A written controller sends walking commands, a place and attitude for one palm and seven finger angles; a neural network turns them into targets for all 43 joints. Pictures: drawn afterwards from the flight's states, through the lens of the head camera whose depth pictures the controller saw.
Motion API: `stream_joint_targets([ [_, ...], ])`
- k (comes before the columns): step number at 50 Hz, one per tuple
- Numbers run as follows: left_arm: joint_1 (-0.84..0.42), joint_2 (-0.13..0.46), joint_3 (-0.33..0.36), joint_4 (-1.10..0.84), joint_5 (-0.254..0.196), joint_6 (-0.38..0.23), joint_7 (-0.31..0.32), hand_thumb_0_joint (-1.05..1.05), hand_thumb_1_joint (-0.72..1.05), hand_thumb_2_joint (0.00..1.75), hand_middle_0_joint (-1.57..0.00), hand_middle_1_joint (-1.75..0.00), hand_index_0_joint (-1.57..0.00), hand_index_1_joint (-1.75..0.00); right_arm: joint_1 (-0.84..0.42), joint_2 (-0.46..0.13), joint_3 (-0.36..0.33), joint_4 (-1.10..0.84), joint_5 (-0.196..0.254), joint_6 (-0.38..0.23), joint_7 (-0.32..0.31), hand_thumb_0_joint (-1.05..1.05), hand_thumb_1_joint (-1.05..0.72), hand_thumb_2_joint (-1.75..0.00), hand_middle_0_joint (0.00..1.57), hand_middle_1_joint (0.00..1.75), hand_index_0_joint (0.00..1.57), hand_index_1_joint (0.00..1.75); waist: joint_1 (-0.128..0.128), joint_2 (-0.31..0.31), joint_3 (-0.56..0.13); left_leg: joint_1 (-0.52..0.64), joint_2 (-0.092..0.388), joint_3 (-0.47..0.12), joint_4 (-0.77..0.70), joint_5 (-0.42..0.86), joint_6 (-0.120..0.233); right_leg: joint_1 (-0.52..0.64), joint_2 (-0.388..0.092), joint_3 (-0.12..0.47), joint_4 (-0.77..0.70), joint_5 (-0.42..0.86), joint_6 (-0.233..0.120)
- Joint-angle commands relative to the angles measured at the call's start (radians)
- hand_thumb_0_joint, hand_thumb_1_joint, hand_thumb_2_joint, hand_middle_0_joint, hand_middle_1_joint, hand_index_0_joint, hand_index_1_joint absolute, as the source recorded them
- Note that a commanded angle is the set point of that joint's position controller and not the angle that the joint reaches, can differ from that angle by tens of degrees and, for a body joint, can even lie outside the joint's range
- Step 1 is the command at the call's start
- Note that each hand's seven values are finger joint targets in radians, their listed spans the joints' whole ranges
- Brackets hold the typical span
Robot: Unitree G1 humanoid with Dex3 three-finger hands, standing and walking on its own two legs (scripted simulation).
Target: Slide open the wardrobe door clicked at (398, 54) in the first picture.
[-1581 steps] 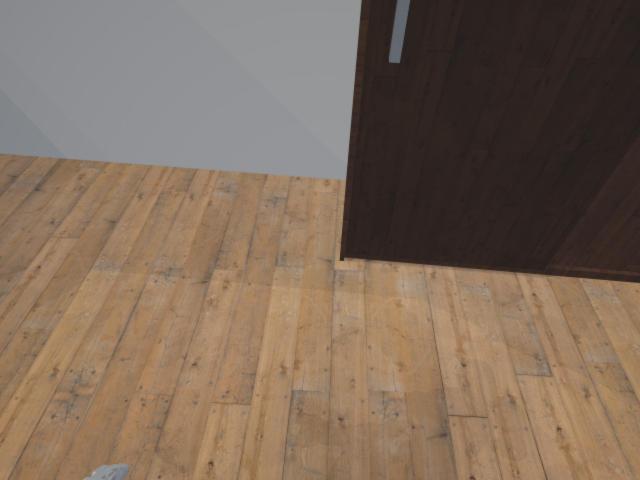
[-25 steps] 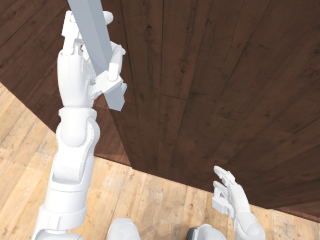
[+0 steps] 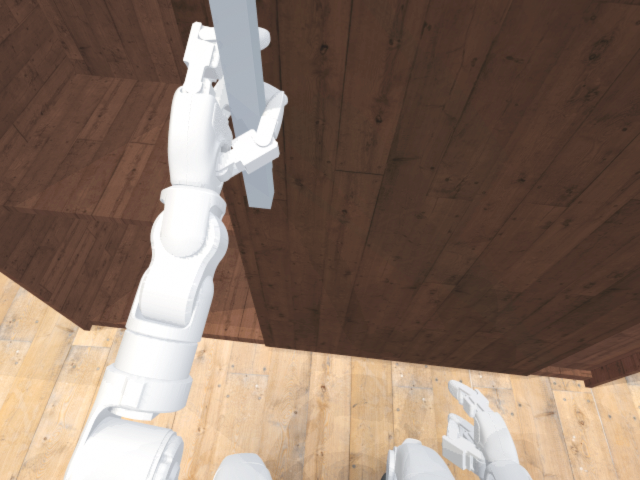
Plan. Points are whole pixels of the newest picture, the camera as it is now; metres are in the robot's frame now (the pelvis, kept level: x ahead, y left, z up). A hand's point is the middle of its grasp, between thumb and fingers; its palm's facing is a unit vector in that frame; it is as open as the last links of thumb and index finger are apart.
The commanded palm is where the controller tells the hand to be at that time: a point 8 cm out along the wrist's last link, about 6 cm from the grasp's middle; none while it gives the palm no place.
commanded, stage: step sideways, sliding the door along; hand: left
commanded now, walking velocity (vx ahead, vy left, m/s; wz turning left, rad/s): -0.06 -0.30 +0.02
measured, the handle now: (249, 66) +0.42 +0.15 +0.25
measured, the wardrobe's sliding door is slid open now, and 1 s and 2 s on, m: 0.57 0.65 0.65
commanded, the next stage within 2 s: stop walking and hold the door there in 0.46 s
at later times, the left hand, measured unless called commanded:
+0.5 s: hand (361, 140) +0.38 +0.04 +0.21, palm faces +0.30 -0.95 -0.07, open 7.1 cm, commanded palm +0.36 +0.01 +0.20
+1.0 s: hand (360, 134) +0.39 +0.04 +0.21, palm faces +0.51 -0.84 -0.16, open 6.9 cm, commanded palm +0.35 +0.07 +0.18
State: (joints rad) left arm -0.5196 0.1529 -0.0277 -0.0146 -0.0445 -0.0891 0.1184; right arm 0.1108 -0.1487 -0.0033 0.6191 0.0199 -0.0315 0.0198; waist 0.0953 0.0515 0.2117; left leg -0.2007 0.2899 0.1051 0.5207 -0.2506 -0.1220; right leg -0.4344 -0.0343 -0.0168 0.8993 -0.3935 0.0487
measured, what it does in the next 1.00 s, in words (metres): steps to the right: right foot, then left foot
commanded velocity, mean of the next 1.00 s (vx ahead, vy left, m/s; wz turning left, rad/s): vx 0.03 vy -0.05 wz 0.01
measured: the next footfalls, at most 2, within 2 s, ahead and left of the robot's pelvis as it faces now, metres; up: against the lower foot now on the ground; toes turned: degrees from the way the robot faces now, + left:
right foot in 0.10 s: +0.04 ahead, -0.23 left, +0.00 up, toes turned -4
left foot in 0.28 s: +0.02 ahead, +0.02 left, +0.00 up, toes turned +12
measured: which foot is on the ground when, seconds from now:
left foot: down 0.00-0.10, up 0.12-0.26, down 0.28-0.62, up 0.64-0.84, down 0.86-1.00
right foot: up 0.00-0.08, down 0.10-0.28, up 0.30-0.60, down 0.62-0.86, up 0.88-1.00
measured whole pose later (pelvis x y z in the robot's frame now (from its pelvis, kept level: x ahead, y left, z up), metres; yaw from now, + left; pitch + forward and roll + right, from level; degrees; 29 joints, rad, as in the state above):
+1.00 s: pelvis -0.02 -0.26 -0.01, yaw -2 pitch -2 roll -1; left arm -0.60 0.52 0.39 0.55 -0.02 -0.07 0.13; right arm 0.17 -0.31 -0.02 0.66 0.05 -0.05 -0.07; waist 0.00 0.01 0.04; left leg -0.28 0.06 0.26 0.55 -0.25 0.09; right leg -0.36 -0.06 -0.06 0.92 -0.51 0.03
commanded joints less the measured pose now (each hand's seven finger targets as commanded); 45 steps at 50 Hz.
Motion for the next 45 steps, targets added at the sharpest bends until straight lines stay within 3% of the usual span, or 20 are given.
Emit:
stream_joint_targets([
  [1, -0.481, -0.012, -0.122, -0.221, 0.009, -0.100, -0.063, 0.00, 0.90, 0.90, -0.45, -1.40, -0.45, -1.40, -0.110, -0.171, -0.056, -0.150, 0.019, -0.062, -0.029, 0.00, -0.90, -0.90, 0.20, 0.30, 0.20, 0.30, -0.111, 0.265, -0.480, 0.207, 0.136, -0.033, -0.021, 0.588, 0.193, 0.170, 0.037, -0.072, -0.221, 0.046, -0.001],
  [3, -0.495, 0.002, -0.124, -0.230, 0.013, -0.101, -0.058, 0.00, 0.90, 0.90, -0.45, -1.40, -0.45, -1.40, -0.104, -0.143, -0.042, -0.146, 0.046, -0.073, -0.031, 0.00, -0.90, -0.90, 0.20, 0.30, 0.20, 0.30, -0.097, 0.131, -0.523, 0.182, 0.033, -0.006, 0.136, 0.411, 0.150, 0.293, 0.009, -0.078, -0.461, 0.302, -0.008],
  [5, -0.506, 0.095, -0.084, -0.250, 0.024, -0.091, -0.043, 0.00, 0.90, 0.90, -0.45, -1.40, -0.45, -1.40, -0.149, -0.082, -0.021, -0.162, 0.051, -0.078, -0.052, 0.00, -0.90, -0.90, 0.20, 0.30, 0.20, 0.30, -0.079, -0.313, -0.533, -0.167, -0.172, 0.029, 0.405, -0.331, 0.144, 0.458, -0.254, 0.175, -0.457, 1.085, -0.132],
  [7, -0.527, 0.083, -0.099, -0.310, 0.025, -0.077, -0.036, 0.00, 0.90, 0.90, -0.45, -1.40, -0.45, -1.40, -0.165, -0.081, -0.009, -0.120, 0.024, -0.097, -0.078, 0.00, -0.90, -0.90, 0.20, 0.30, 0.20, 0.30, -0.052, -0.298, -0.557, -0.246, -0.222, -0.037, 0.523, -0.465, 0.100, 0.469, -0.294, 0.160, -0.387, 1.363, -0.172],
  [8, -0.518, 0.063, -0.112, -0.331, 0.007, -0.080, -0.041, 0.00, 0.90, 0.90, -0.45, -1.40, -0.45, -1.40, -0.135, -0.101, -0.029, -0.113, 0.024, -0.101, -0.085, 0.00, -0.90, -0.90, 0.20, 0.30, 0.20, 0.30, -0.065, -0.444, -0.589, -0.281, -0.219, -0.044, 0.499, -0.442, 0.100, 0.569, -0.269, 0.161, -0.322, 1.373, -0.183],
  [12, -0.584, 0.103, -0.037, -0.254, -0.006, -0.093, -0.032, 0.00, 0.90, 0.90, -0.45, -1.40, -0.45, -1.40, -0.083, -0.136, -0.045, -0.074, 0.011, -0.045, -0.092, 0.00, -0.90, -0.90, 0.20, 0.30, 0.20, 0.30, -0.133, -0.225, -0.628, 0.182, -0.106, -0.014, -0.066, 0.317, 0.133, 0.299, -0.142, -0.013, -0.064, 0.957, -0.078],
  [13, -0.593, 0.062, -0.068, -0.253, -0.024, -0.095, -0.048, 0.00, 0.90, 0.90, -0.45, -1.40, -0.45, -1.40, -0.075, -0.190, -0.066, -0.090, 0.004, -0.038, -0.088, 0.00, -0.90, -0.90, 0.20, 0.30, 0.20, 0.30, -0.132, 0.071, -0.642, 0.485, 0.153, -0.315, -0.081, 0.908, 0.254, -0.075, -0.017, -0.030, 0.102, 0.316, 0.002],
  [14, -0.628, 0.024, -0.094, -0.228, -0.015, -0.098, -0.061, 0.00, 0.90, 0.90, -0.45, -1.40, -0.45, -1.40, -0.084, -0.197, -0.065, -0.109, 0.010, -0.017, -0.060, 0.00, -0.90, -0.90, 0.20, 0.30, 0.20, 0.30, -0.103, 0.179, -0.674, 0.525, 0.298, -0.434, -0.050, 1.107, 0.320, -0.140, -0.014, 0.068, 0.252, -0.188, -0.010],
  [15, -0.674, -0.041, -0.122, -0.124, -0.010, -0.087, -0.076, 0.00, 0.90, 0.90, -0.45, -1.40, -0.45, -1.40, -0.117, -0.195, -0.061, -0.106, 0.020, -0.017, -0.024, 0.00, -0.90, -0.90, 0.20, 0.30, 0.20, 0.30, -0.099, 0.078, -0.642, 0.476, 0.301, -0.359, -0.047, 0.882, 0.338, -0.161, -0.033, 0.138, 0.305, -0.126, -0.033],
  [19, -0.904, -0.099, -0.217, -0.131, -0.018, -0.080, -0.090, 0.00, 0.90, 0.90, -0.45, -1.40, -0.45, -1.40, -0.130, -0.176, -0.050, -0.099, 0.029, -0.030, -0.018, 0.00, -0.90, -0.90, 0.20, 0.30, 0.20, 0.30, -0.111, 0.282, -0.491, 0.293, 0.208, -0.165, -0.105, 0.498, 0.295, -0.137, -0.086, 0.063, 0.188, -0.004, -0.022],
  [28, -0.808, 0.046, -0.087, 0.008, -0.033, -0.069, -0.068, 0.00, 0.90, 0.90, -0.45, -1.40, -0.45, -1.40, -0.051, -0.200, -0.057, -0.107, 0.052, -0.034, -0.035, 0.00, -0.90, -0.90, 0.20, 0.30, 0.20, 0.30, -0.117, 0.258, -0.554, 0.215, 0.067, -0.028, 0.066, 0.478, 0.181, 0.249, 0.036, -0.128, -0.327, 0.131, -0.008],
  [29, -0.583, 0.670, 0.492, 0.328, 0.029, -0.058, -0.016, 0.00, 0.90, 0.90, -0.45, -1.40, -0.45, -1.40, 0.023, -0.254, -0.077, -0.028, 0.040, -0.019, -0.052, 0.00, -0.90, -0.90, 0.20, 0.30, 0.20, 0.30, -0.073, 0.151, -0.541, 0.174, 0.003, 0.064, 0.138, 0.409, 0.136, 0.250, 0.014, -0.102, -0.452, 0.268, -0.010],
  [30, -0.550, 0.575, 0.353, 0.306, 0.036, -0.059, -0.037, 0.00, 0.90, 0.90, -0.45, -1.40, -0.45, -1.40, 0.022, -0.211, -0.058, -0.064, 0.042, -0.007, -0.056, 0.00, -0.90, -0.90, 0.20, 0.30, 0.20, 0.30, -0.065, -0.091, -0.548, -0.075, -0.112, 0.068, 0.355, 0.183, 0.115, 0.457, -0.138, 0.038, -0.481, 0.714, -0.069],
  [31, -0.579, 0.676, 0.438, 0.273, 0.033, -0.045, -0.031, 0.00, 0.90, 0.90, -0.45, -1.40, -0.45, -1.40, -0.074, -0.171, -0.048, -0.092, 0.047, -0.018, -0.066, 0.00, -0.90, -0.90, 0.20, 0.30, 0.20, 0.30, -0.039, -0.403, -0.532, -0.369, -0.227, 0.056, 0.587, -0.386, 0.112, 0.585, -0.303, 0.241, -0.422, 1.223, -0.152],
  [32, -0.614, 0.650, 0.402, 0.214, 0.042, -0.031, -0.043, 0.00, 0.90, 0.90, -0.45, -1.40, -0.45, -1.40, -0.091, -0.166, -0.035, -0.082, 0.039, -0.040, -0.067, 0.00, -0.90, -0.90, 0.20, 0.30, 0.20, 0.30, -0.043, -0.317, -0.569, -0.405, -0.226, -0.037, 0.683, -0.424, 0.132, 0.596, -0.360, 0.255, -0.404, 1.329, -0.165],
  [37, -0.486, 0.700, 0.535, 0.247, 0.029, -0.024, -0.006, 0.00, 0.90, 0.90, -0.45, -1.40, -0.45, -1.40, -0.052, -0.212, -0.017, -0.064, 0.041, -0.063, -0.104, 0.00, -0.90, -0.90, 0.20, 0.30, 0.20, 0.30, -0.055, -0.401, -0.579, -0.285, -0.257, 0.018, 0.272, -0.280, 0.098, 0.615, -0.288, 0.142, -0.305, 1.280, -0.174],
  [40, -0.459, 0.674, 0.503, 0.252, 0.034, -0.045, -0.004, 0.00, 0.90, 0.90, -0.45, -1.40, -0.45, -1.40, -0.035, -0.236, -0.034, -0.062, 0.035, -0.038, -0.109, 0.00, -0.90, -0.90, 0.20, 0.30, 0.20, 0.30, -0.088, -0.230, -0.616, -0.007, -0.285, 0.101, -0.024, 0.061, 0.077, 0.493, -0.251, 0.066, -0.258, 1.115, -0.109],
  [41, -0.478, 0.657, 0.475, 0.228, 0.031, -0.056, -0.003, 0.00, 0.90, 0.90, -0.45, -1.40, -0.45, -1.40, -0.031, -0.251, -0.046, -0.065, 0.035, -0.034, -0.112, 0.00, -0.90, -0.90, 0.20, 0.30, 0.20, 0.30, -0.102, -0.149, -0.622, 0.120, -0.249, 0.108, -0.092, 0.215, 0.081, 0.396, -0.223, 0.050, -0.215, 0.979, -0.082],
  [43, -0.460, 0.605, 0.417, 0.218, 0.025, -0.073, -0.007, 0.00, 0.90, 0.90, -0.45, -1.40, -0.45, -1.40, -0.011, -0.298, -0.066, -0.072, 0.048, -0.037, -0.094, 0.00, -0.90, -0.90, 0.20, 0.30, 0.20, 0.30, -0.089, 0.192, -0.623, 0.322, 0.064, -0.166, -0.052, 0.893, 0.231, 0.069, -0.077, -0.017, -0.070, -0.031, -0.015],
  [45, -0.416, 0.532, 0.368, 0.294, 0.043, -0.083, -0.016, 0.00, 0.90, 0.90, -0.45, -1.40, -0.45, -1.40, 0.011, -0.271, -0.043, -0.075, 0.036, -0.049, -0.073, 0.00, -0.90, -0.90, 0.20, 0.30, 0.20, 0.30, -0.089, 0.245, -0.562, 0.245, 0.088, -0.165, -0.117, 0.730, 0.269, 0.022, -0.027, 0.001, 0.113, -0.252, -0.034],
])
